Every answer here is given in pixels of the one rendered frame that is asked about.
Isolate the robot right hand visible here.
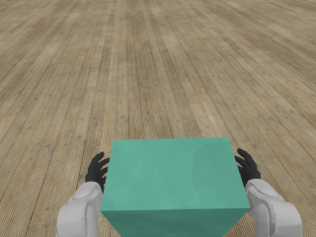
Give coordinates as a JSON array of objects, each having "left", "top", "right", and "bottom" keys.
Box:
[{"left": 234, "top": 148, "right": 261, "bottom": 189}]

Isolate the carton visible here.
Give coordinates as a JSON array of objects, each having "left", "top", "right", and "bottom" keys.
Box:
[{"left": 100, "top": 137, "right": 251, "bottom": 237}]

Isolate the robot left hand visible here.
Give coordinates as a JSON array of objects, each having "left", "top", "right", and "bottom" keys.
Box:
[{"left": 85, "top": 151, "right": 111, "bottom": 194}]

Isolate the left robot forearm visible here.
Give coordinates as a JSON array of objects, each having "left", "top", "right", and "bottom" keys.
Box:
[{"left": 55, "top": 181, "right": 103, "bottom": 237}]

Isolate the right robot forearm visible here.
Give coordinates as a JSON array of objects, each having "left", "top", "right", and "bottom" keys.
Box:
[{"left": 245, "top": 179, "right": 303, "bottom": 237}]

